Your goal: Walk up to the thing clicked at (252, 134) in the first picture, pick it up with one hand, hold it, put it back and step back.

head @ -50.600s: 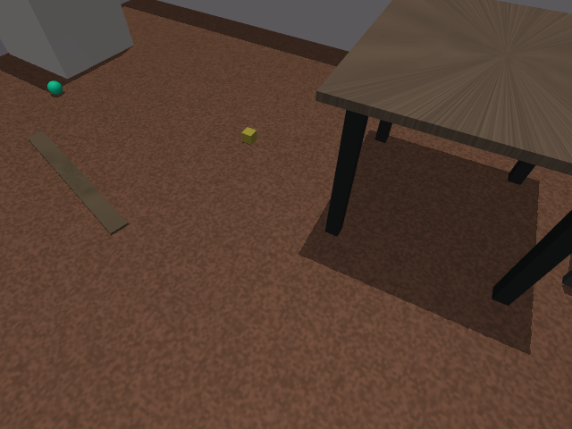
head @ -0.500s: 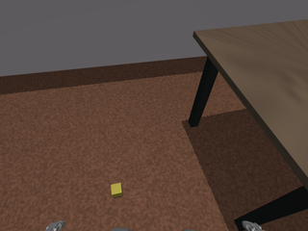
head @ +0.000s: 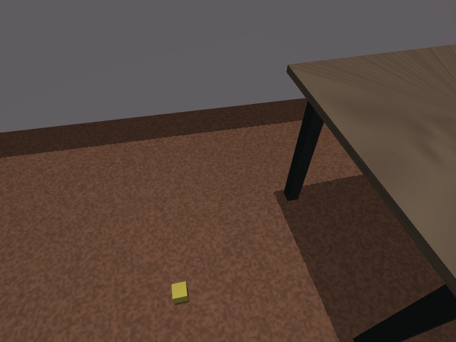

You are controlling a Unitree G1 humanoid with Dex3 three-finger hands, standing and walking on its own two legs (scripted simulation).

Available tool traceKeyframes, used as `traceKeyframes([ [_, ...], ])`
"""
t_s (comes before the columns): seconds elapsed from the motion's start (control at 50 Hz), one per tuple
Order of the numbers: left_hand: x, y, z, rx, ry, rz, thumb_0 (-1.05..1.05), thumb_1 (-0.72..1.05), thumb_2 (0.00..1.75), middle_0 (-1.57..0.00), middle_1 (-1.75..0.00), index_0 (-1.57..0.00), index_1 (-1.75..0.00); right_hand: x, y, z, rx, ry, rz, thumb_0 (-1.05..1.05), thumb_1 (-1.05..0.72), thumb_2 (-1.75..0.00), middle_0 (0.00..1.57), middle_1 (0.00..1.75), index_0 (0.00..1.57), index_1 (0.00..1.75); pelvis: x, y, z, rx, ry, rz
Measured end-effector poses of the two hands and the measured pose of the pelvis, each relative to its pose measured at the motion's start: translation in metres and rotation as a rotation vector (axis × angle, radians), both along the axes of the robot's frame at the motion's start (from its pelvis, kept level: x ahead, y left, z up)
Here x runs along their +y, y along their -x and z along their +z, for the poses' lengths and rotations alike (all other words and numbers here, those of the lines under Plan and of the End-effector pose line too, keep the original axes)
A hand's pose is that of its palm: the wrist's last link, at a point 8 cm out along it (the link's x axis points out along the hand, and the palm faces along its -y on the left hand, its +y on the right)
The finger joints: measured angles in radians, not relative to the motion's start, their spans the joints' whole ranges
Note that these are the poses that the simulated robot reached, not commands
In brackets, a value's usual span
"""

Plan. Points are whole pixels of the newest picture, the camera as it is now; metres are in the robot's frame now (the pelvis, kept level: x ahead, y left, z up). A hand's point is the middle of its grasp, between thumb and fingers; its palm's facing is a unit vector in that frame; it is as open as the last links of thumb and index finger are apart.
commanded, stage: stand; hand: left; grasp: from above
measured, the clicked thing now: (180, 292) +0.43 +0.21 -0.75
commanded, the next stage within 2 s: step back in 1.66 s
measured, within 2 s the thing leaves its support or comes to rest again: neither
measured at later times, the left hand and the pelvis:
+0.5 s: hand out of the picture +0.07 +0.23 -0.16, palm faces +0.02 -0.95 -0.32, open 7.4 cm; pelvis +0.00 -0.01 +0.00, yaw +0 degrees
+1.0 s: hand out of the picture +0.07 +0.23 -0.15, palm faces +0.02 -0.94 -0.33, open 7.4 cm; pelvis +0.00 -0.02 +0.00, yaw +0 degrees
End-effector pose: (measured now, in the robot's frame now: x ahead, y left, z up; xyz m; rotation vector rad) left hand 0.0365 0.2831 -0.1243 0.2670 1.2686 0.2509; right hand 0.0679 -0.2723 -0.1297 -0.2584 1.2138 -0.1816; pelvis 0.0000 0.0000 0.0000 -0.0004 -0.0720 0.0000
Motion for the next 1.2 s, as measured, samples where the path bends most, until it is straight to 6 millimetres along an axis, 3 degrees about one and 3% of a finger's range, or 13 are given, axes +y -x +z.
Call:
traceKeyframes([
  [0.3, -0.011, -0.008, 0.001, 0.004, 0.01, -0.008, 0.0, 0.9, 0.9, -0.2, -0.3, -0.21, -0.3, -0.022, 0.01, 0.004, 0.043, 0.024, -0.011, 0.0, -0.9, -0.9, 0.21, 0.3, 0.2, 0.3, -0.01, -0.001, 0.003, -0.001, 0.003, -0.001],
  [0.64, -0.009, -0.026, 0.006, -0.02, 0.005, -0.023, 0.0, 0.9, 0.9, -0.2, -0.3, -0.21, -0.3, -0.025, 0.007, 0.005, 0.043, 0.024, -0.006, 0.0, -0.9, -0.9, 0.21, 0.3, 0.2, 0.3, -0.013, -0.004, 0.004, 0.007, 0.002, -0.006],
  [1.2, -0.01, -0.028, 0.006, -0.004, 0.005, -0.037, 0.0, 0.9, 0.9, -0.2, -0.3, -0.21, -0.3, -0.034, 0.001, 0.008, 0.046, 0.031, -0.003, 0.0, -0.9, -0.9, 0.21, 0.3, 0.2, 0.3, -0.017, -0.007, 0.005, 0.021, -0.001, -0.009],
])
